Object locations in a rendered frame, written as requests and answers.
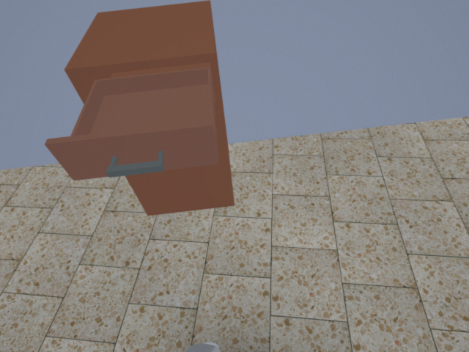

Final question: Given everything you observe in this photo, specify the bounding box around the left robot shin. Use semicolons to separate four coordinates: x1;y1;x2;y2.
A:
205;342;219;349

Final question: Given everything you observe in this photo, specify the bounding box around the drawer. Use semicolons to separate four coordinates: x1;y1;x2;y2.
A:
45;67;219;180

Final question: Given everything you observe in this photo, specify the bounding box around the cabinet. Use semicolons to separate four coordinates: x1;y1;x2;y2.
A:
64;0;235;216

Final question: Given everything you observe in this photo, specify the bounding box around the handle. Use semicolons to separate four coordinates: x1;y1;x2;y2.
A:
106;151;164;177

